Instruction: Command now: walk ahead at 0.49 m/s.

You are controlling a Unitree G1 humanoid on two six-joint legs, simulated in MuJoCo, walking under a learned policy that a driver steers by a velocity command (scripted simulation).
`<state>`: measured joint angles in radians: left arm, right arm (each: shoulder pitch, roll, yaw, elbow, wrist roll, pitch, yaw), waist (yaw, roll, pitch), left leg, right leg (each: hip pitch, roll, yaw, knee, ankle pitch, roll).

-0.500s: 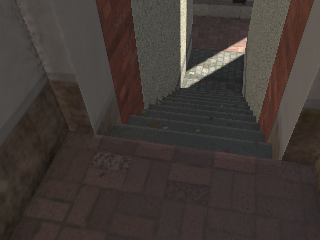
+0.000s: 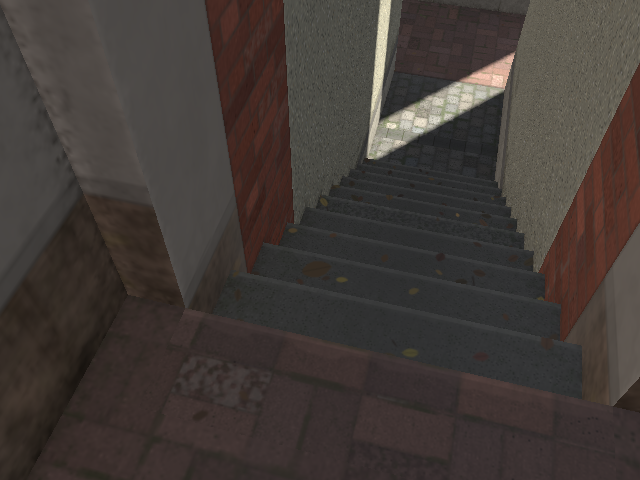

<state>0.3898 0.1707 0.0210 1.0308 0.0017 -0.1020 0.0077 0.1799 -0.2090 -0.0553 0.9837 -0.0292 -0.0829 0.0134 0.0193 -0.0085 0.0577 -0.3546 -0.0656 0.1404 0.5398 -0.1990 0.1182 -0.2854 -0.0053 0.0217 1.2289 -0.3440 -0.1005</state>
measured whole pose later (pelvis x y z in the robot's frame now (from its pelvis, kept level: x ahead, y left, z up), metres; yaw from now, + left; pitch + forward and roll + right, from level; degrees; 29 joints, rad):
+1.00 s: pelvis +0.51 -0.02 +0.01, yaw +2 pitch +0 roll -1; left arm 0.39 0.22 0.01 1.03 0.02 -0.06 0.02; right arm 0.05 -0.18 -0.02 0.88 -0.02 -0.03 0.00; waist 0.06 0.01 0.04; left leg -0.40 0.00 0.07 0.52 -0.14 0.08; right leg 0.04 0.11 -0.06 0.30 -0.34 -0.11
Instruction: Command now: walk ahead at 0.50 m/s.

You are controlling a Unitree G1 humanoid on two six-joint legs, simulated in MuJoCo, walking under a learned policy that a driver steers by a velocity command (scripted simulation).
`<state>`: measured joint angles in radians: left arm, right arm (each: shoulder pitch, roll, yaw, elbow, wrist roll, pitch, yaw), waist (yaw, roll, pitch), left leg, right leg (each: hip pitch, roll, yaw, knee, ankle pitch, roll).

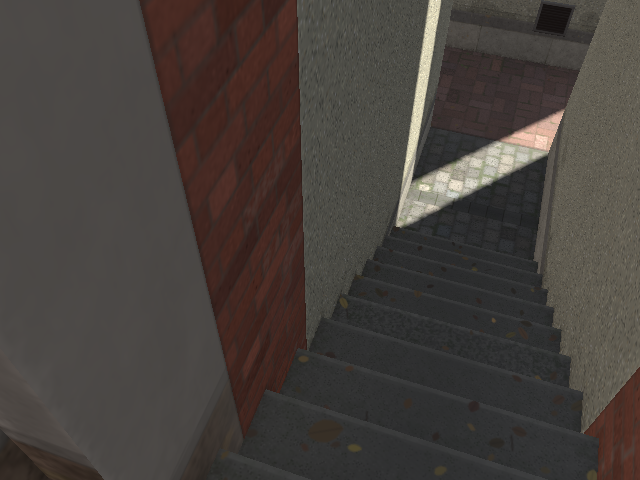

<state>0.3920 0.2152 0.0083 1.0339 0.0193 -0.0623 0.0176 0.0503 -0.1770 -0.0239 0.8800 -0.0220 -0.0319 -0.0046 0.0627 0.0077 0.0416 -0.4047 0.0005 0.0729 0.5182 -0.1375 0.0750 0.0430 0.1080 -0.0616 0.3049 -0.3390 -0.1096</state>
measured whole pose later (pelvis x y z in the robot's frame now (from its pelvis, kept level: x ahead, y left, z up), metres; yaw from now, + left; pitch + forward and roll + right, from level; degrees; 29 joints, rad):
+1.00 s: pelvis +0.41 -0.15 -0.24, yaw -2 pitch -1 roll -1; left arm 0.56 0.18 0.00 1.01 0.02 -0.11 0.04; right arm 0.10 -0.21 -0.07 0.97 -0.04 0.01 -0.02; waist 0.08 0.04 0.01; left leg -0.68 -0.01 -0.12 0.90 0.21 0.01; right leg -0.20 0.07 -0.02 0.87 -0.65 -0.07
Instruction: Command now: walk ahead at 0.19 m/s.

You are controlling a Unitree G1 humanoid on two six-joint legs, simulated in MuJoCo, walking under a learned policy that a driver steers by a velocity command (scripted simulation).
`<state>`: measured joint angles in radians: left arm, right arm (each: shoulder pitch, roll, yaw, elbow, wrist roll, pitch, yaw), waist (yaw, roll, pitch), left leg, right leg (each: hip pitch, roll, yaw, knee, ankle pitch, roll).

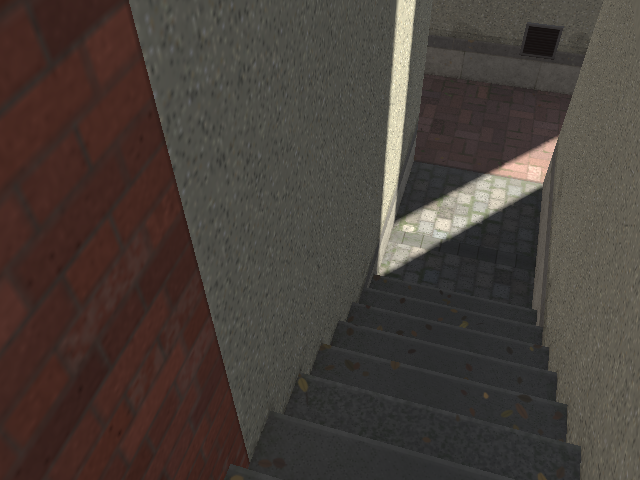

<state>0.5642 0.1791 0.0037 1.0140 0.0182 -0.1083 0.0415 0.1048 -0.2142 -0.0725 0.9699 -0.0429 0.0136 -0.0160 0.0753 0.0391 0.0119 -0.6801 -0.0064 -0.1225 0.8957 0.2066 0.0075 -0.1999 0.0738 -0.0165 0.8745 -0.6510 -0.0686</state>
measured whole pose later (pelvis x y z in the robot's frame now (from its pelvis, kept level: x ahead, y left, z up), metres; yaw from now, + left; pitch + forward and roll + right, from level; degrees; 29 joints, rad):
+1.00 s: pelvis +0.14 -0.06 -0.13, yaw +1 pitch -2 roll +1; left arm 0.44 0.18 -0.04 0.91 0.01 -0.05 0.01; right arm 0.23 -0.25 -0.03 0.89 -0.01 0.07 0.00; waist 0.07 0.06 0.01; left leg -0.22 0.00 -0.01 0.43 -0.21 -0.01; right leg -0.14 0.09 0.06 0.42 -0.25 -0.07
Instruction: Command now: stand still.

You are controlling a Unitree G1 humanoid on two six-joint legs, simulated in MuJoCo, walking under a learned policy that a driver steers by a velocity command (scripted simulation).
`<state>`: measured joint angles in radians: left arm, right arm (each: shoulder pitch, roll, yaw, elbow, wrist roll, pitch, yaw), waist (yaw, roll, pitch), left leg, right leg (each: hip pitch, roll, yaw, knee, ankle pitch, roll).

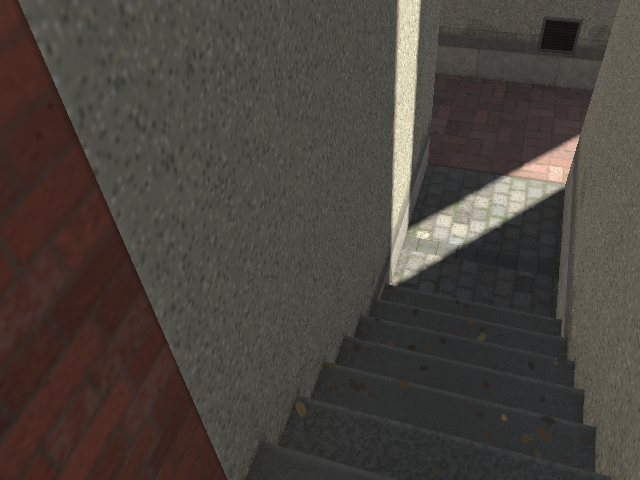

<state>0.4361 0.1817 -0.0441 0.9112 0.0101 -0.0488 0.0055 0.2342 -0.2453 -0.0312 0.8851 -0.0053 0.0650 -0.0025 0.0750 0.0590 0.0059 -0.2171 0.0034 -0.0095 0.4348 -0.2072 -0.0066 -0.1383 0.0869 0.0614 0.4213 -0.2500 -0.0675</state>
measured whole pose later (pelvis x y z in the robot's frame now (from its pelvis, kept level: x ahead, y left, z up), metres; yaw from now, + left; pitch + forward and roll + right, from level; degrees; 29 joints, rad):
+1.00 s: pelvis +0.21 -0.09 -0.14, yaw +0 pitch -4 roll +4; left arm 0.16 0.29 0.04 0.81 0.03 -0.03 -0.02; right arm 0.53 -0.24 -0.08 1.02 -0.04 -0.06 -0.06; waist 0.00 -0.05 0.02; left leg -0.21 0.08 -0.06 1.35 -0.76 0.01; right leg -0.30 -0.06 0.03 0.53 0.41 -0.04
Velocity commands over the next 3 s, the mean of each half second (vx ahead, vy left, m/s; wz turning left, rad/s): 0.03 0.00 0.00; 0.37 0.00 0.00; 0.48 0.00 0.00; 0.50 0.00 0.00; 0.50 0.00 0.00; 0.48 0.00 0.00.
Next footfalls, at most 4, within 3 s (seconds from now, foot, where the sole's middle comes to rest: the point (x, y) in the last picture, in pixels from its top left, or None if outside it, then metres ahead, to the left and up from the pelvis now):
0.02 left None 0.06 0.13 -0.78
1.00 right None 0.27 -0.20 -0.97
1.52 left None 0.59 -0.05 -1.16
1.94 right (459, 472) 0.81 -0.23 -1.34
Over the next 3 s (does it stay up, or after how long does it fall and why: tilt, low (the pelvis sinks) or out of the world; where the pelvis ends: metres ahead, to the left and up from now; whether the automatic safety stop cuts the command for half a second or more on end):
stays up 1.28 -0.25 -0.95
